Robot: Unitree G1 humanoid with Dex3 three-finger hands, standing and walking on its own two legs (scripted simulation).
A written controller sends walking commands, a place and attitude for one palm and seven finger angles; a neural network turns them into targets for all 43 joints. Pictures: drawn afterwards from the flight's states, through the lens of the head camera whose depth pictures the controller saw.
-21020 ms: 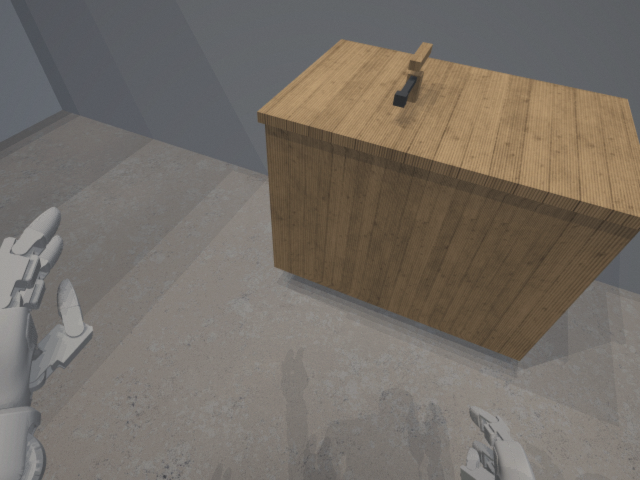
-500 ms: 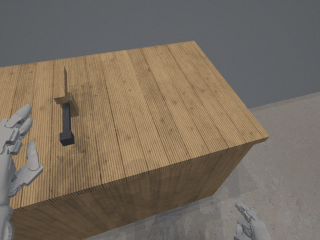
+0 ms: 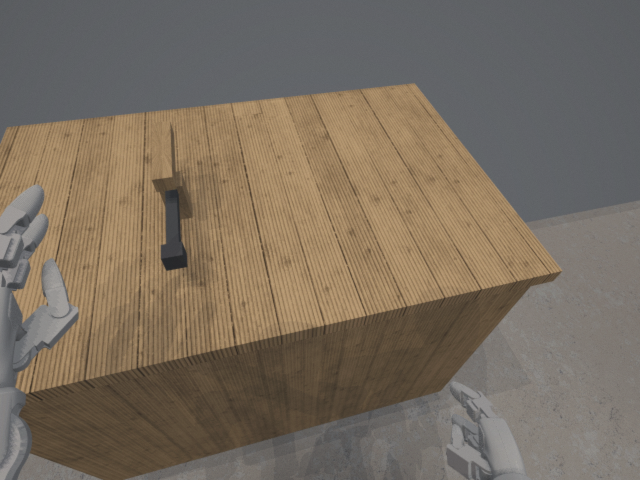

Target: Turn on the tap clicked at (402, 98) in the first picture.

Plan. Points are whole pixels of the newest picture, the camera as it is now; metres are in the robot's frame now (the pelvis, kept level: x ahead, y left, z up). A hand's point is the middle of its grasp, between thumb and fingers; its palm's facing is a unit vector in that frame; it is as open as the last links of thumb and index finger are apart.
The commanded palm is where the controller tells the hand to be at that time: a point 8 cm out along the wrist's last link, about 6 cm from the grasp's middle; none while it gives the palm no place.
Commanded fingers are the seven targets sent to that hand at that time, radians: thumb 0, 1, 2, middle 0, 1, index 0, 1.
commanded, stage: come to a stop and stand still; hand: left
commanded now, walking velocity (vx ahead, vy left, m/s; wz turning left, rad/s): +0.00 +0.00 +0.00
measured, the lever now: (174, 256) +0.37 +0.25 +0.04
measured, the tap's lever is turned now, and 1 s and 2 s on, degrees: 0 0 0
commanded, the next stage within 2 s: look again from close up in 0.26 s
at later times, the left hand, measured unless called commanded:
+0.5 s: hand (125, 304) +0.23 +0.21 +0.16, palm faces +0.33 -0.86 -0.38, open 7.4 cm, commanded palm +0.17 +0.26 +0.18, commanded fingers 0.00 0.90 0.90 -0.20 -0.30 -0.20 -0.30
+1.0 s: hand (112, 272) +0.25 +0.23 +0.17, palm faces +0.39 -0.86 -0.34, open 7.4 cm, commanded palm +0.18 +0.26 +0.18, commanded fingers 0.00 0.90 0.90 -0.20 -0.30 -0.20 -0.30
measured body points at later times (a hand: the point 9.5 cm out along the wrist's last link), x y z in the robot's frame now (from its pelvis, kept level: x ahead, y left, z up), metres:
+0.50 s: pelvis +0.01 -0.02 +0.00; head +0.03 -0.02 +0.45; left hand +0.21 +0.26 +0.18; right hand +0.19 -0.25 -0.07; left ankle +0.05 +0.07 -0.74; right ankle +0.03 -0.13 -0.74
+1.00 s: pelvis +0.01 -0.02 +0.00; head +0.04 -0.01 +0.45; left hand +0.22 +0.27 +0.19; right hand +0.20 -0.25 -0.07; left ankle +0.05 +0.07 -0.74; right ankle +0.03 -0.13 -0.74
